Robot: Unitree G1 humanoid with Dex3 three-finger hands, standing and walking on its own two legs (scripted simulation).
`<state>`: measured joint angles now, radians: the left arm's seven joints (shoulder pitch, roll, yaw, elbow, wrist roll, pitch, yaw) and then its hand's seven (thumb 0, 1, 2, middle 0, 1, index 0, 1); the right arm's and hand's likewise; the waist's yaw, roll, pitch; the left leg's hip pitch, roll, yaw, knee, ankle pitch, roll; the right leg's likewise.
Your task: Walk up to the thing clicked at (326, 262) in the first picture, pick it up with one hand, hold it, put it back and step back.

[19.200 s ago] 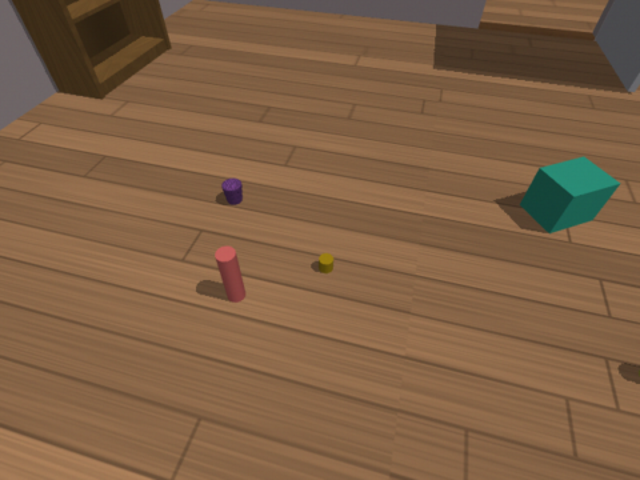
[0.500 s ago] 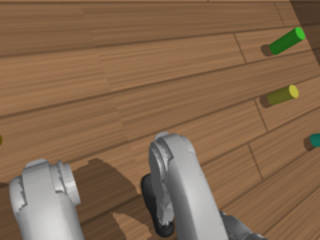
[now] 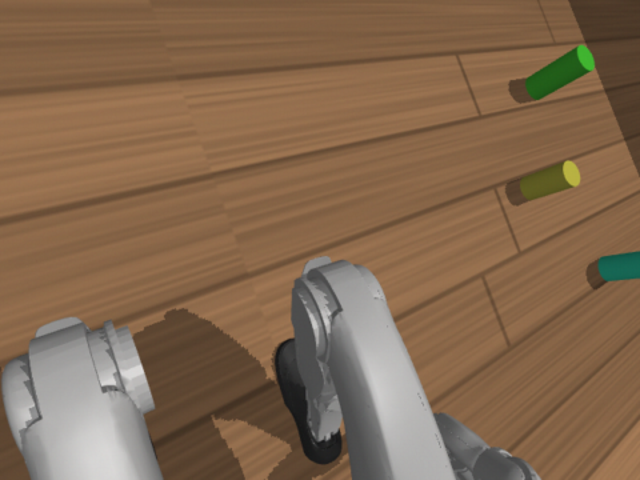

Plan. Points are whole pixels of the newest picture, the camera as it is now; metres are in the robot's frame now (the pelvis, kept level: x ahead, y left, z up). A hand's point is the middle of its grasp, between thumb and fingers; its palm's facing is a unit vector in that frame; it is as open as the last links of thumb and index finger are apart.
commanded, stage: close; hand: left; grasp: from above
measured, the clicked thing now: out of the picture +0.39 +0.33 -0.26
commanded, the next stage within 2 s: settle in 1.76 s
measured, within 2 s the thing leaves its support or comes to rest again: neither
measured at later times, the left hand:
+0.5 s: hand out of the picture +0.39 +0.32 -0.25, palm faces -0.41 -0.19 -0.89, open 13.0 cm
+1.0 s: hand out of the picture +0.38 +0.32 -0.25, palm faces -0.41 -0.15 -0.90, open 11.0 cm
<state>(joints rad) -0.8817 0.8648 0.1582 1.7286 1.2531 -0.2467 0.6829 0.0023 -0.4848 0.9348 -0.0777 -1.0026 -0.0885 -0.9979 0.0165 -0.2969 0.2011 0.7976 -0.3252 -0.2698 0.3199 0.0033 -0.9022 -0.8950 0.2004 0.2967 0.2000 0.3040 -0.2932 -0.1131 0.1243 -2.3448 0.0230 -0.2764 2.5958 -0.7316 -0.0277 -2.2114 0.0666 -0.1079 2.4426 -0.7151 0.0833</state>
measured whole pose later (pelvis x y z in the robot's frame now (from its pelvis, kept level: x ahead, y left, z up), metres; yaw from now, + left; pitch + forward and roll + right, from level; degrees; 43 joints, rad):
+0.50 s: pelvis +0.00 +0.00 +0.00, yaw -1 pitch +25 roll -14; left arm -0.92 0.89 0.16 1.76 1.25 -0.19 0.73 0.00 -0.30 0.79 -0.19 -0.96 -0.22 -0.93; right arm 0.01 -0.34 0.20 0.79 -0.32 -0.31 0.34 0.00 -0.90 -0.89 0.20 0.30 0.20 0.30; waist -0.31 -0.13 0.13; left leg -2.35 0.03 -0.29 2.61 -0.72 -0.02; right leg -2.21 0.08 -0.12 2.43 -0.70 0.09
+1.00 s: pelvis -0.01 +0.00 +0.00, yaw -1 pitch +24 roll -14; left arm -0.87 0.88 0.12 1.73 1.29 -0.26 0.76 0.00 -0.02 0.60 -0.39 -0.79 -0.44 -0.75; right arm 0.00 -0.32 0.24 0.79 -0.33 -0.30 0.34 0.00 -0.89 -0.89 0.20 0.30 0.20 0.30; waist -0.30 -0.14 0.14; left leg -2.33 0.03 -0.30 2.61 -0.73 -0.02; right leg -2.19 0.08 -0.13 2.43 -0.69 0.08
